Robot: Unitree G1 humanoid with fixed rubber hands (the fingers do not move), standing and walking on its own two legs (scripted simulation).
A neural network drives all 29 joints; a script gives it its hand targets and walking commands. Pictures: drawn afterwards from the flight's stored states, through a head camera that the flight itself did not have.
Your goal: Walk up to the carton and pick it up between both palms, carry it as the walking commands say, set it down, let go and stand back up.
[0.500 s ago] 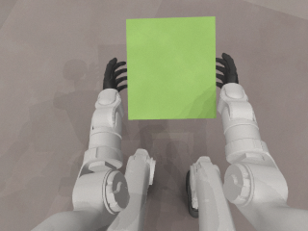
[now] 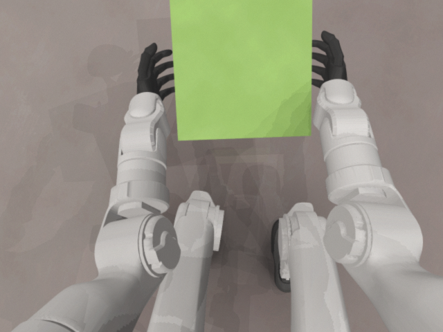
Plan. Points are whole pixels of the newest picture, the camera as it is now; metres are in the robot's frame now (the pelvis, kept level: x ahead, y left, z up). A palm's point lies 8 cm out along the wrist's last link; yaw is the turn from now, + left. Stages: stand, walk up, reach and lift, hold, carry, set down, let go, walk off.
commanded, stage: set down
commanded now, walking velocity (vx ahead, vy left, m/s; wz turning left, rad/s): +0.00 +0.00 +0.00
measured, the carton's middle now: (239, 74) +0.55 +0.05 -0.19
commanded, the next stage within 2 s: none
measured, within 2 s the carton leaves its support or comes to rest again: rests again in 1.82 s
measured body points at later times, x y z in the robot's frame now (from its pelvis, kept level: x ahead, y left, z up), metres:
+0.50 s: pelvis -0.01 +0.00 -0.06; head +0.33 +0.01 +0.23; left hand +0.49 +0.19 -0.21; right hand +0.54 -0.11 -0.21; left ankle +0.11 +0.13 -0.44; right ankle +0.09 -0.12 -0.44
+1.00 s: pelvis +0.00 +0.00 -0.09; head +0.36 +0.00 +0.19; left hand +0.51 +0.19 -0.25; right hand +0.55 -0.11 -0.26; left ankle +0.11 +0.13 -0.44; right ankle +0.09 -0.12 -0.44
